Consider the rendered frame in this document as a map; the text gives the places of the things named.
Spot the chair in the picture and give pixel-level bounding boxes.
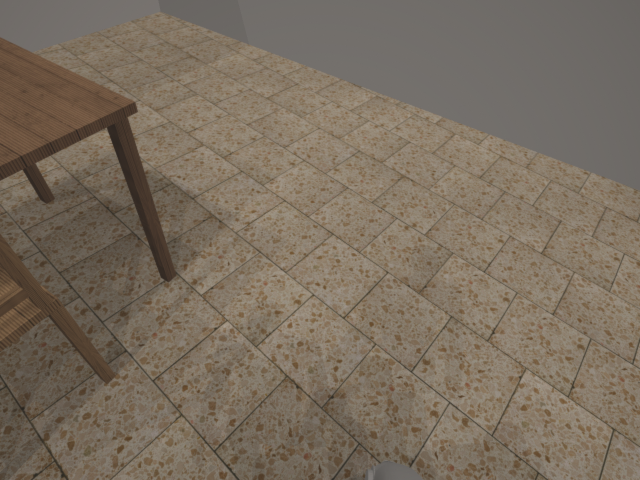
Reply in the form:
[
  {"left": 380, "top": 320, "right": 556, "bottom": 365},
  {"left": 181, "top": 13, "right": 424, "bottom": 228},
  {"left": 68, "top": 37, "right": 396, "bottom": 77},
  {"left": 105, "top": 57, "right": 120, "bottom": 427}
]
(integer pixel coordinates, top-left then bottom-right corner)
[{"left": 0, "top": 234, "right": 116, "bottom": 384}]

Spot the table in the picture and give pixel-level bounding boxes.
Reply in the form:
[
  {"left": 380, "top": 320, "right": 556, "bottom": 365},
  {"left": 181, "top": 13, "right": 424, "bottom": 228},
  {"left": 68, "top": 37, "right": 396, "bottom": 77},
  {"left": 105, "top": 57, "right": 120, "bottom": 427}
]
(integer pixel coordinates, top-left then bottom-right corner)
[{"left": 0, "top": 37, "right": 176, "bottom": 282}]

